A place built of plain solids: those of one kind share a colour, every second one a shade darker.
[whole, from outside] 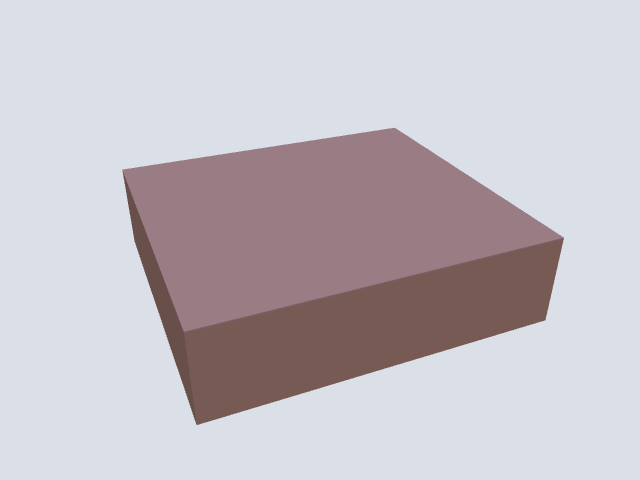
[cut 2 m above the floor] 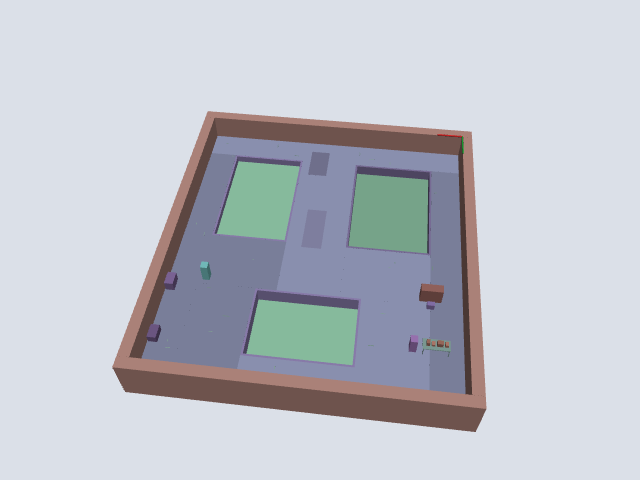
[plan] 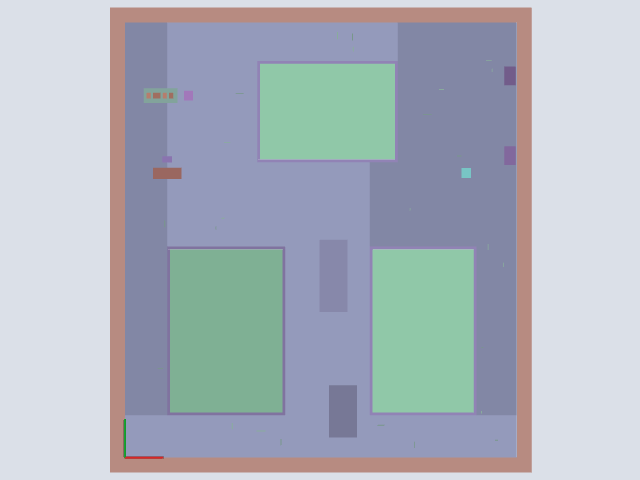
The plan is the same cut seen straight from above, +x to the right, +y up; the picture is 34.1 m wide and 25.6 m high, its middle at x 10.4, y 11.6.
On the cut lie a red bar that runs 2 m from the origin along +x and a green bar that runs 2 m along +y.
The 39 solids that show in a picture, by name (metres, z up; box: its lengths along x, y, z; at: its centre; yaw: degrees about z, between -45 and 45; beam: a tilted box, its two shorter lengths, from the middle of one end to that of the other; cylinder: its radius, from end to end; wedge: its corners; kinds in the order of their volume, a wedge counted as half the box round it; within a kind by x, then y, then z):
{
 "wall_1": {"box": [0.8, 23.2, 6.68], "at": [-0.4, 11.6, 2.04]},
 "wall_2": {"box": [22.5, 0.8, 6.68], "at": [10.45, -0.4, 2.04]},
 "wall_3": {"box": [22.5, 0.8, 6.68], "at": [10.45, 23.6, 2.04]},
 "wall_4": {"box": [0.8, 23.2, 6.68], "at": [21.3, 11.6, 2.04]},
 "floor_deck_1": {"box": [2.25, 20.95, 1.3], "at": [1.12, 12.72, -0.65]},
 "floor_deck_2": {"box": [4.8, 7.45, 1.3], "at": [4.65, 19.48, -0.65]},
 "floor_deck_3": {"box": [6.3, 4.5, 1.3], "at": [5.4, 13.5, -0.65]},
 "floor_deck_4": {"box": [20.9, 2.25, 1.3], "at": [10.45, 1.12, -0.65]},
 "floor_deck_5": {"box": [4.5, 13.5, 1.3], "at": [10.8, 9.0, -0.65]},
 "floor_deck_6": {"box": [7.5, 2.05, 1.3], "at": [10.8, 22.18, -0.65]},
 "floor_deck_7": {"box": [5.7, 4.5, 1.3], "at": [15.9, 13.5, -0.65]},
 "floor_deck_8": {"box": [4.2, 7.45, 1.3], "at": [16.65, 19.48, -0.65]},
 "floor_deck_9": {"box": [2.15, 20.95, 1.3], "at": [19.82, 12.72, -0.65]},
 "floor_lift_1": {"box": [6.0, 8.7, 0.45], "at": [5.4, 6.75, -1.07]},
 "floor_lift_2": {"box": [7.2, 5.1, 0.15], "at": [10.8, 18.45, -1.23]},
 "floor_lift_3": {"box": [5.4, 8.7, 0.74], "at": [15.9, 6.75, -0.93]},
 "ceil_1": {"box": [22.5, 24.8, 0.1], "at": [10.45, 11.6, 5.33]},
 "floor_trim_1": {"box": [0.15, 8.7, 1.3], "at": [2.33, 6.75, -0.65]},
 "floor_trim_2": {"box": [6.15, 0.15, 1.3], "at": [5.33, 11.18, -0.65]},
 "floor_trim_3": {"box": [6.3, 0.15, 1.3], "at": [5.4, 2.33, -0.65]},
 "floor_trim_4": {"box": [0.15, 5.1, 1.3], "at": [7.12, 18.45, -0.65]},
 "floor_trim_5": {"box": [0.15, 8.85, 1.3], "at": [8.47, 6.82, -0.65]},
 "floor_trim_6": {"box": [7.35, 0.15, 1.3], "at": [10.73, 21.07, -0.65]},
 "floor_trim_7": {"box": [7.5, 0.15, 1.3], "at": [10.8, 15.82, -0.65]},
 "floor_trim_8": {"box": [0.15, 8.7, 1.3], "at": [13.12, 6.75, -0.65]},
 "floor_trim_9": {"box": [0.15, 5.25, 1.3], "at": [14.47, 18.52, -0.65]},
 "floor_trim_10": {"box": [5.55, 0.15, 1.3], "at": [15.83, 11.18, -0.65]},
 "floor_trim_11": {"box": [5.7, 0.15, 1.3], "at": [15.9, 2.33, -0.65]},
 "floor_trim_12": {"box": [0.15, 8.85, 1.3], "at": [18.68, 6.82, -0.65]},
 "piano_piano_1": {"box": [1.52, 0.6, 1.26], "at": [2.25, 15.15, 0.63]},
 "case_wall_1": {"box": [0.62, 1.0, 0.74], "at": [20.53, 16.1, 0.37]},
 "case_wall_2": {"box": [0.62, 1.0, 0.56], "at": [20.53, 20.35, 0.28]},
 "vinyl_1": {"box": [1.5, 3.85, 0.05], "at": [11.12, 9.69, -0.02]},
 "vinyl_2": {"box": [1.5, 2.8, 0.05], "at": [11.63, 2.46, -0.02]},
 "chairs_stray_1": {"box": [0.5, 0.54, 1.42], "at": [18.2, 15.17, 0.71]},
 "chairs_props_1": {"box": [0.48, 0.52, 1.24], "at": [3.39, 19.3, 0.62]},
 "stool_piano_1": {"box": [0.52, 0.34, 0.48], "at": [2.25, 15.9, 0.24]},
 "table_props_1": {"box": [1.8, 0.8, 0.05], "at": [1.9, 19.3, 0.76]},
 "prop_props_1": {"box": [0.4, 0.3, 0.34], "at": [1.69, 19.3, 0.95]}
}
